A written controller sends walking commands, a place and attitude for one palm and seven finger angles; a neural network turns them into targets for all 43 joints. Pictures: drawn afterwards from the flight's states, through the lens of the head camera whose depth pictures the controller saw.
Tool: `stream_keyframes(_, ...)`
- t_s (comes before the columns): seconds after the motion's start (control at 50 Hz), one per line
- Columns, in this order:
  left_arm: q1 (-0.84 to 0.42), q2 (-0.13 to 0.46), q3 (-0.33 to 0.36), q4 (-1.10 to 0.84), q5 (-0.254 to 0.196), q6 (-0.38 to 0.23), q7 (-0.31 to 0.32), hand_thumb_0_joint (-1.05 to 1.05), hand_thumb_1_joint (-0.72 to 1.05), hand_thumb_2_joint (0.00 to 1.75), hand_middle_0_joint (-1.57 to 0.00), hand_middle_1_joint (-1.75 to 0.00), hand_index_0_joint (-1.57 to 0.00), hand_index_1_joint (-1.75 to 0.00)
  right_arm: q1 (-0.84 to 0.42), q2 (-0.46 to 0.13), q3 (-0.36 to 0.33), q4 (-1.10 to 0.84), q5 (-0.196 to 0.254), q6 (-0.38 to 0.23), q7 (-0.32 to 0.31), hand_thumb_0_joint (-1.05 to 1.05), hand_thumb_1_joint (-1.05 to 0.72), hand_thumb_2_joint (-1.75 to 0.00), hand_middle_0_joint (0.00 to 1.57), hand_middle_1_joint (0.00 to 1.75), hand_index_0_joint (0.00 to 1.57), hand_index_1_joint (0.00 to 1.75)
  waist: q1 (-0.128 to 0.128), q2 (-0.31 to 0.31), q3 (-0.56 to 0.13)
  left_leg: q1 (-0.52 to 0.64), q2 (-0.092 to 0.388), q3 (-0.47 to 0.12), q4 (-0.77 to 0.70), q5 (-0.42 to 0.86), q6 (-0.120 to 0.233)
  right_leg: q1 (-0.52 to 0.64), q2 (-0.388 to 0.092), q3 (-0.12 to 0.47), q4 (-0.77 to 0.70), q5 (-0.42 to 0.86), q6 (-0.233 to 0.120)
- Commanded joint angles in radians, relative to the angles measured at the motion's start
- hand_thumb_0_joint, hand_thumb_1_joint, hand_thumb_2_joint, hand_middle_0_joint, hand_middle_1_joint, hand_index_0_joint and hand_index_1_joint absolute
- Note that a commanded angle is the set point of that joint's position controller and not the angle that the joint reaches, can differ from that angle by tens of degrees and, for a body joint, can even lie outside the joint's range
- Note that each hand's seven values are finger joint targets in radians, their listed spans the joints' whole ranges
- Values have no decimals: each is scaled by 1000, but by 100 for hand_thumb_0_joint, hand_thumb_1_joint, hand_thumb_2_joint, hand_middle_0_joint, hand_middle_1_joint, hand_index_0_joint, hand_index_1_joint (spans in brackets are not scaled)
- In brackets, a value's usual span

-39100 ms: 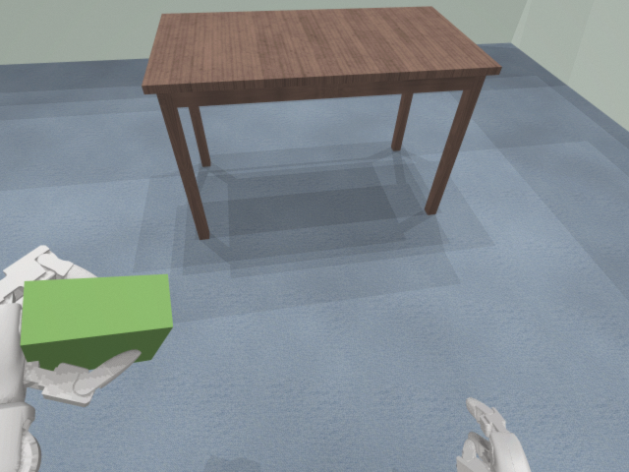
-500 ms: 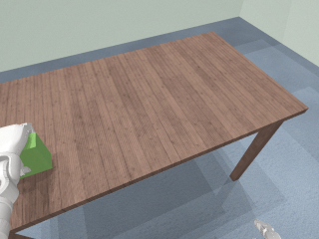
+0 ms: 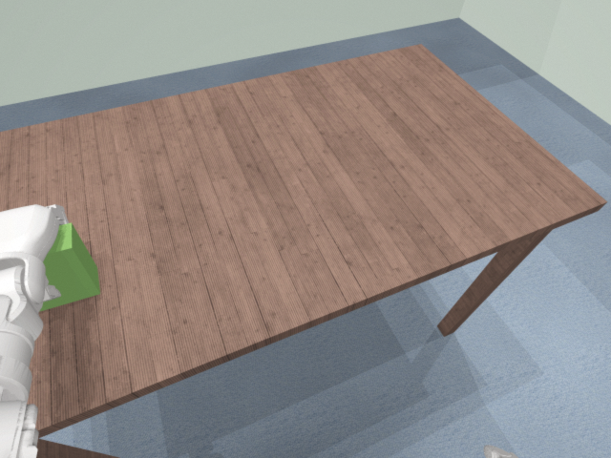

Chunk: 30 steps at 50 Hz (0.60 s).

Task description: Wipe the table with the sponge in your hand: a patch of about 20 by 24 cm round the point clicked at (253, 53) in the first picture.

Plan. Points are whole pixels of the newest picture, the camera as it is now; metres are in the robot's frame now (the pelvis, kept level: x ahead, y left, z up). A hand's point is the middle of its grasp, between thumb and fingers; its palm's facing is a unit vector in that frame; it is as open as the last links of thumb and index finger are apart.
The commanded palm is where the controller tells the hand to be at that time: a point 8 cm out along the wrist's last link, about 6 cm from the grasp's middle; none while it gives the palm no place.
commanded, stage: wipe forward along the first lane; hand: left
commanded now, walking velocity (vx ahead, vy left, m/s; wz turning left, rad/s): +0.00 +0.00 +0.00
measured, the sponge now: (41, 280) +0.33 +0.41 -0.01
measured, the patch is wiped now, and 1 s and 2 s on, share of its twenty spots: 0.05 0.10 0.40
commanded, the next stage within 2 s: slide across to the middle lane in 0.68 s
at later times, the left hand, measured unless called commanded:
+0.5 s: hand (42, 236) +0.38 +0.41 +0.03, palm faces -0.18 +0.02 -0.98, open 9.6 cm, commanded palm +0.39 +0.39 +0.06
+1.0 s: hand (47, 210) +0.43 +0.42 +0.03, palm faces -0.21 +0.02 -0.98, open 9.6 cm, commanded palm +0.43 +0.39 +0.08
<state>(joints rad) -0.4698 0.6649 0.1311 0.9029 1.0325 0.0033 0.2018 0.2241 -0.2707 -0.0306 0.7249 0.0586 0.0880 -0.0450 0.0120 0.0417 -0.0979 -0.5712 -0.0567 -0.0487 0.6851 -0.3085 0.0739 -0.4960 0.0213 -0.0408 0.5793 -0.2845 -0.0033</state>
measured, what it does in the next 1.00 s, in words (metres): stands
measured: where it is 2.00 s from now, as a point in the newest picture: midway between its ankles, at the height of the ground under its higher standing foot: outside the picture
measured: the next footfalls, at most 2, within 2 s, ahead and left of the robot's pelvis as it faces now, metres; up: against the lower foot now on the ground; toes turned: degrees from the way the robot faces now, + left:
none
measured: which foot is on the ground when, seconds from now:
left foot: down 0.00-1.00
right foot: down 0.00-1.00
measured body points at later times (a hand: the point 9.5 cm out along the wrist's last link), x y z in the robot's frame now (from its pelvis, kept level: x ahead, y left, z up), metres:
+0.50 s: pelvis +0.00 -0.01 -0.01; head +0.09 +0.01 +0.43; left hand +0.39 +0.41 +0.08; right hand +0.04 -0.30 -0.13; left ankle +0.01 +0.07 -0.72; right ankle +0.00 -0.14 -0.72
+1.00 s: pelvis +0.01 -0.01 -0.02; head +0.13 +0.02 +0.41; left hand +0.43 +0.42 +0.08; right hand +0.01 -0.30 -0.13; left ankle +0.01 +0.07 -0.72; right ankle +0.00 -0.14 -0.72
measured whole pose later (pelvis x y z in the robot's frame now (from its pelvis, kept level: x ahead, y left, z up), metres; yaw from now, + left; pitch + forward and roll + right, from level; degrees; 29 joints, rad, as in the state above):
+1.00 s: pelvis +0.01 -0.01 -0.02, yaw -2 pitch +21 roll -5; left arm -0.78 0.93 0.19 1.18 1.10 -0.10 0.12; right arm 0.34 -0.30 -0.01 0.71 0.06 0.17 -0.05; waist -0.07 0.04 -0.11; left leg -0.82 -0.01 -0.06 0.84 -0.38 0.06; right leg -0.73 0.07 -0.05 0.68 -0.32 -0.01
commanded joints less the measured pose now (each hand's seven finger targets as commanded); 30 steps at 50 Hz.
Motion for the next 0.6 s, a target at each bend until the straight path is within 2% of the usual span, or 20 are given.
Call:
stream_keyframes(0.0,-359,314,30,-54,47,-3,17,0,10,130,-120,-160,-120,-160,51,-184,-49,-85,-2,-13,-12,0,-90,-90,20,30,20,30,-41,55,-237,226,58,-76,-96,224,-38,-21,36,-6,-46,75,-74)
stream_keyframes(0.02,-346,318,36,-33,54,-4,16,0,10,130,-120,-160,-120,-160,58,-184,-49,-88,-3,-10,-9,0,-90,-90,20,30,20,30,-35,54,-235,225,59,-81,-94,224,-41,-31,36,-9,-45,70,-75)
stream_keyframes(0.04,-359,303,16,-16,58,-8,12,0,10,130,-120,-160,-120,-160,62,-183,-47,-90,-3,-8,-7,0,-90,-90,20,30,20,30,-44,43,-230,212,59,-75,-88,217,-38,-36,38,-6,-47,71,-74)
stream_keyframes(0.08,-348,368,78,11,58,-23,9,0,10,130,-120,-160,-120,-160,64,-193,-43,-86,-8,0,-7,0,-90,-90,20,30,20,30,-24,51,-247,196,61,-75,-83,237,-38,-28,38,3,-42,81,-79)
stream_keyframes(0.1,-371,342,44,20,62,-28,8,0,10,130,-120,-160,-120,-160,78,-188,-45,-92,-7,4,-7,0,-90,-90,20,30,20,30,-41,38,-249,192,58,-71,-71,243,-37,-33,41,-3,-35,87,-75)
stream_keyframes(0.12,-379,328,31,26,64,-32,9,0,10,130,-120,-160,-120,-160,86,-188,-47,-94,-7,5,-4,0,-90,-90,20,30,20,30,-43,43,-247,192,58,-70,-64,243,-36,-48,42,-4,-33,87,-75)
stream_keyframes(0.18,-377,361,66,36,69,-53,15,0,10,130,-120,-160,-120,-160,94,-194,-48,-87,-11,10,1,0,-90,-90,20,30,20,30,-31,62,-269,195,66,-76,-53,279,-40,-63,45,1,-22,95,-80)
stream_keyframes(0.2,-380,370,65,39,73,-58,19,0,10,130,-120,-160,-120,-160,106,-197,-51,-86,-13,15,1,0,-90,-90,20,30,20,30,-37,58,-286,193,63,-72,-41,278,-38,-63,46,-1,-16,95,-77)
stream_keyframes(0.26,-401,355,46,75,71,-64,33,0,10,130,-120,-160,-120,-160,118,-199,-52,-84,-9,20,4,0,-90,-90,20,30,20,30,-60,3,-260,132,60,-58,-27,225,-22,-76,47,3,-15,87,-70)
stream_keyframes(0.28,-405,394,86,87,66,-69,37,0,10,130,-120,-160,-120,-160,121,-207,-51,-71,-11,22,4,0,-90,-90,20,30,20,30,-49,8,-259,127,65,-62,-29,231,-23,-79,47,7,-9,89,-73)
stream_keyframes(0.3,-420,381,61,98,68,-69,40,0,10,130,-120,-160,-120,-160,134,-206,-52,-74,-11,22,5,0,-90,-90,20,30,20,30,-62,5,-256,114,60,-58,-21,225,-20,-86,49,3,-5,88,-70)
stream_keyframes(0.32,-410,399,74,114,73,-66,43,0,10,130,-120,-160,-120,-160,138,-209,-53,-70,-10,26,7,0,-90,-90,20,30,20,30,-55,9,-256,108,60,-59,-19,215,-21,-93,48,0,-1,76,-72)
stream_keyframes(0.34,-443,387,52,105,76,-69,44,0,10,130,-120,-160,-120,-160,138,-208,-52,-73,-9,25,8,0,-90,-90,20,30,20,30,-67,23,-262,105,60,-56,-15,203,-20,-105,48,1,1,71,-70)
stream_keyframes(0.38,-458,435,85,112,83,-72,45,0,10,130,-120,-160,-120,-160,147,-216,-52,-59,-12,29,8,0,-90,-90,20,30,20,30,-57,55,-282,111,63,-58,-6,229,-23,-113,48,7,12,80,-76)
stream_keyframes(0.4,-435,421,67,144,85,-66,42,0,10,130,-120,-160,-120,-160,160,-213,-53,-61,-11,32,10,0,-90,-90,20,30,20,30,-62,42,-283,99,58,-49,7,230,-16,-105,51,7,12,88,-73)
stream_keyframes(0.44,-467,452,72,159,87,-62,37,0,10,130,-120,-160,-120,-160,167,-219,-49,-60,-8,36,10,0,-90,-90,20,30,20,30,-72,21,-279,58,54,-41,16,208,-10,-96,49,12,12,94,-70)
stream_keyframes(0.48,-493,475,85,158,84,-64,31,0,10,130,-120,-160,-120,-160,171,-222,-46,-53,-8,40,9,0,-90,-90,20,30,20,30,-72,42,-282,55,57,-41,17,206,-9,-105,49,15,17,91,-71)
stream_keyframes(0.5,-512,471,68,150,90,-69,28,0,10,130,-120,-160,-120,-160,182,-221,-48,-57,-8,41,6,0,-90,-90,20,30,20,30,-82,46,-308,67,56,-40,28,216,-7,-109,51,14,22,96,-69)
stream_keyframes(0.54,-511,468,59,169,92,-72,22,0,10,130,-120,-160,-120,-160,188,-221,-47,-57,-8,43,7,0,-90,-90,20,30,20,30,-90,44,-300,50,55,-34,41,207,-4,-122,53,16,22,96,-67)
stream_keyframes(0.58,-522,530,103,165,85,-78,13,0,10,130,-120,-160,-120,-160,190,-228,-41,-51,-9,49,4,0,-90,-90,20,30,20,30,-77,64,-316,37,55,-30,44,209,-3,-107,52,26,29,106,-69)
